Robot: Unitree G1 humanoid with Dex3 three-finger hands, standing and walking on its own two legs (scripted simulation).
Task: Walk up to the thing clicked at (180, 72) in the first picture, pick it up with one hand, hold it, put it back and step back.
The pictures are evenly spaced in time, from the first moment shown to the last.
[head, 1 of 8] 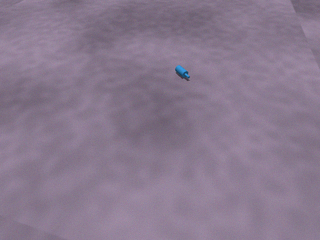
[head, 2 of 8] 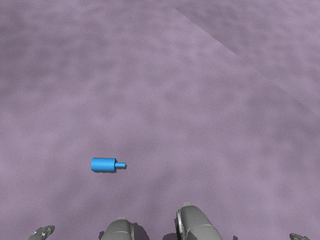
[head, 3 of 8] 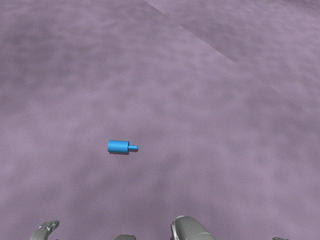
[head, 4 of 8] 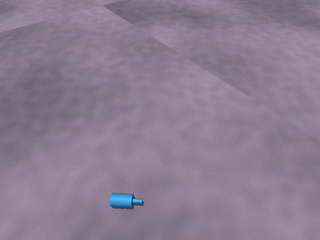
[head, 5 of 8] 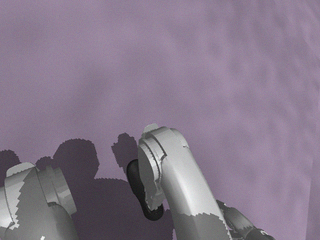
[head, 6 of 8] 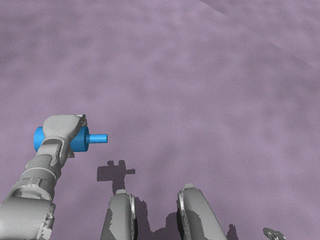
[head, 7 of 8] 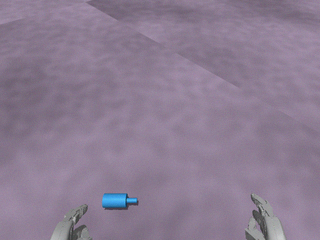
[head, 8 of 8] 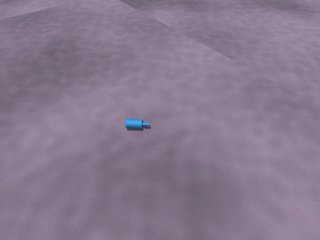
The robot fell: no
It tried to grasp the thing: yes
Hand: left
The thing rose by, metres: 0.68
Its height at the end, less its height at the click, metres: +0.00
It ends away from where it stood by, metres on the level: 0.01
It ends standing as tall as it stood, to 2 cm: yes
